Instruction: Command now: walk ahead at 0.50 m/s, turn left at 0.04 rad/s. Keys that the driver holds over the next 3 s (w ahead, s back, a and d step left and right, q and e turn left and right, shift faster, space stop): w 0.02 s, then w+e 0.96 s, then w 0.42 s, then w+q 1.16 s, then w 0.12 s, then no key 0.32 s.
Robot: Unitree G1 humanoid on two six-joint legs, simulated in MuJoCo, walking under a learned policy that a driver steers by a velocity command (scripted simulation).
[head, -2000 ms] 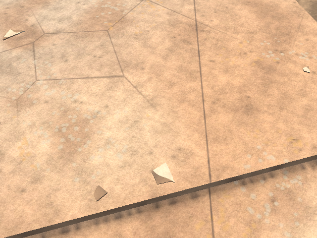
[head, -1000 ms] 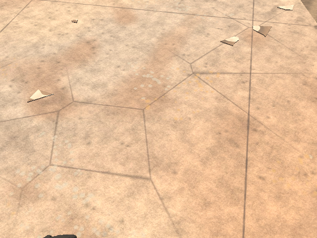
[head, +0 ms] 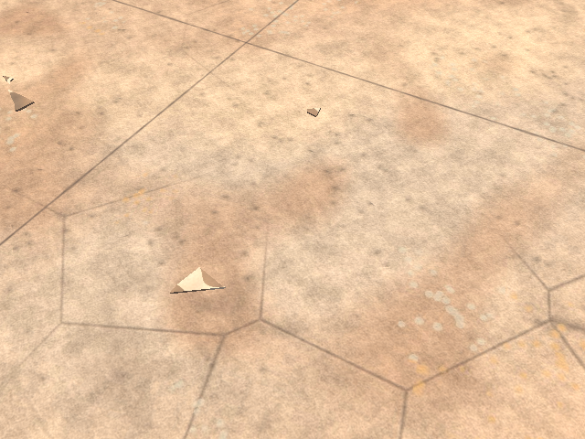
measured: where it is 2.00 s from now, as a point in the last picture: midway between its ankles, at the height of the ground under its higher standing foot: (458, 246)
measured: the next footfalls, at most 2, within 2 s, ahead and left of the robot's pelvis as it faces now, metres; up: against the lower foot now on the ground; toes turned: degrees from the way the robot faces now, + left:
left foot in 0.28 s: +0.35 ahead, +0.15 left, +0.00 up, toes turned -6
right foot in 0.80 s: +0.54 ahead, -0.18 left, +0.00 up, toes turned -26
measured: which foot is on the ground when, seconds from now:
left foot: up 0.00-0.26, down 0.28-0.78, up 0.80-1.00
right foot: down 0.00-0.28, up 0.30-0.78, down 0.80-1.00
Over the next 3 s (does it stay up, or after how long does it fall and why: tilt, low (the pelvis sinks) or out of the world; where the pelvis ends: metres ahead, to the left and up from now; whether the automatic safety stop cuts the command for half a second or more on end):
stays up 1.51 -0.46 0.00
